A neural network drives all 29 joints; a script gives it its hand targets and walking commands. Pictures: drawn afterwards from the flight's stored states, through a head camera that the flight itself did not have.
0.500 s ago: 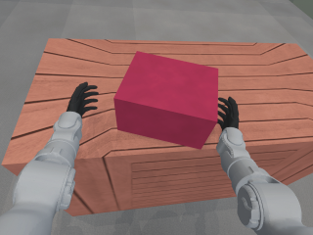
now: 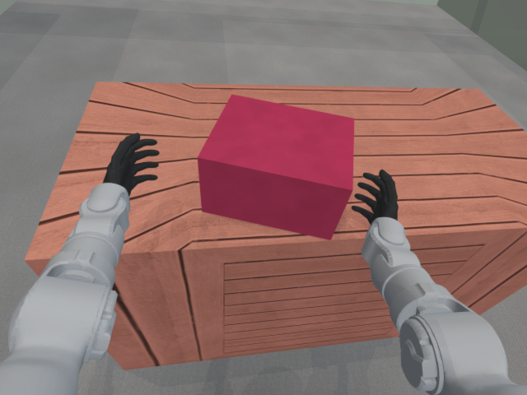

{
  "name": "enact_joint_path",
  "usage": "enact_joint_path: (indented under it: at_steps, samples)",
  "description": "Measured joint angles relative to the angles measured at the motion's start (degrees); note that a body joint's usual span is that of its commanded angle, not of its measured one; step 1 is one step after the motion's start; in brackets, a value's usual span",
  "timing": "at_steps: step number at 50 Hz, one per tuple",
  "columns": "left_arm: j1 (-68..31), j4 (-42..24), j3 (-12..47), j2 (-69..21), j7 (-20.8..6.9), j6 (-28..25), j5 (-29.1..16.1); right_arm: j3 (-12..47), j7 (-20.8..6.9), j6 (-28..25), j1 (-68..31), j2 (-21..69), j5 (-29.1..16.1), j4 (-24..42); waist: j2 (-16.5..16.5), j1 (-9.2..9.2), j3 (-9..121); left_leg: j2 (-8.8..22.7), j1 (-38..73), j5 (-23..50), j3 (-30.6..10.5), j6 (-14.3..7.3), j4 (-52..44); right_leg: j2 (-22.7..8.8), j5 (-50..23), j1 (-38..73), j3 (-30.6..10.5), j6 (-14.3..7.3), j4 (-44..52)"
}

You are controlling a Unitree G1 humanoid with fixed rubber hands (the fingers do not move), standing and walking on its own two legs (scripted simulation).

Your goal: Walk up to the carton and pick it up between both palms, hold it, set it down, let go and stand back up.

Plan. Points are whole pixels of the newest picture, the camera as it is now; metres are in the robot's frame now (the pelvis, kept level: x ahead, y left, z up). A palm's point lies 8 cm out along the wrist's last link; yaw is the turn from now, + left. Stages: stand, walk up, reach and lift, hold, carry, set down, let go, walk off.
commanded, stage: set down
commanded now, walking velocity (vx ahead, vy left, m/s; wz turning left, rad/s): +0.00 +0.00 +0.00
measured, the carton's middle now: (279, 164) +0.56 -0.04 +0.04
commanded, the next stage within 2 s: none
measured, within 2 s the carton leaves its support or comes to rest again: neither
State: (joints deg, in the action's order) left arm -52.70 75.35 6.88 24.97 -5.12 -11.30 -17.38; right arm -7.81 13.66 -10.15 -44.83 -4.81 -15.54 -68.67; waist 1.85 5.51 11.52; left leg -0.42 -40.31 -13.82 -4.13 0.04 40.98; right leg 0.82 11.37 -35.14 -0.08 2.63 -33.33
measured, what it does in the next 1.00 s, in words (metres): stands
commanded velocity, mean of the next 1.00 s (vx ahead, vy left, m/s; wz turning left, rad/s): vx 0.00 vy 0.00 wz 0.00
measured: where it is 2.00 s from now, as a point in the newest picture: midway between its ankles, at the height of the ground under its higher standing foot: outside the picture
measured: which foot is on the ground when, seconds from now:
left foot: down 0.00-1.00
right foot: down 0.00-1.00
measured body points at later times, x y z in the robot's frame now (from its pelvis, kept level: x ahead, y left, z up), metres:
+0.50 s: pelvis +0.00 +0.00 +0.01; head -0.01 +0.04 +0.46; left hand +0.40 +0.24 +0.10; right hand +0.34 -0.21 +0.08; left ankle +0.06 +0.09 -0.72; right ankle +0.05 -0.16 -0.72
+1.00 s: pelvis +0.03 -0.02 +0.02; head -0.02 +0.01 +0.47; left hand +0.35 +0.23 +0.09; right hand +0.27 -0.23 +0.08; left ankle +0.06 +0.09 -0.72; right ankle +0.05 -0.16 -0.72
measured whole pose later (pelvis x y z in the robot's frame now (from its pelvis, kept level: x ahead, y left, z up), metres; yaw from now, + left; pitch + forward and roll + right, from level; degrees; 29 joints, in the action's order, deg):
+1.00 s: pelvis +0.03 -0.02 +0.02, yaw +1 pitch -6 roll -2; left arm -9.3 24.3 -0.4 27.2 -8.4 7.6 -18.0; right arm -0.2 16.9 6.8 4.0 -4.8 -16.7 -8.6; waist 1.9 5.5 0.2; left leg -0.3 -9.5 -14.3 -4.1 -0.6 30.2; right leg 0.6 12.4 -5.0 -0.1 1.4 -23.8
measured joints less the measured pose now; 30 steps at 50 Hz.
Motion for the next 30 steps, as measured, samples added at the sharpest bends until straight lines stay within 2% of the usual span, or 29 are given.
enact_joint_path:
  at_steps: [4,10,19,30]
  samples:
    - [0.9,-0.7,0.0,0.0,-0.4,1.8,0.0,0.6,0.4,2.0,1.1,0.0,0.0,2.2,0.0,0.00,-1.5,0.0,2.3,-0.1,0.0,0.0,-0.1,0.0,0.0,2.4,0.0,0.0,0.2]
    - [7.8,-8.5,0.0,0.3,-1.1,5.0,0.0,2.1,1.7,3.4,7.0,0.0,0.0,8.9,0.0,0.00,-4.9,0.0,8.3,-0.1,0.0,-0.2,-1.4,0.0,-0.2,8.7,0.0,0.1,2.2]
    - [14.4,-17.4,0.0,2.3,-1.0,6.1,-0.1,2.7,0.2,7.4,13.2,0.0,-0.2,17.0,0.0,0.01,-7.3,0.1,13.1,-0.3,0.0,-0.5,-2.4,0.0,-0.2,13.4,0.0,0.0,3.2]
    - [23.1,-23.9,0.0,2.6,-1.4,9.0,-0.6,3.4,0.6,11.1,23.3,0.0,-0.2,28.1,0.0,0.01,-8.3,0.1,20.7,-0.5,0.0,-0.6,-5.7,-0.1,0.2,21.0,0.0,-0.4,6.3]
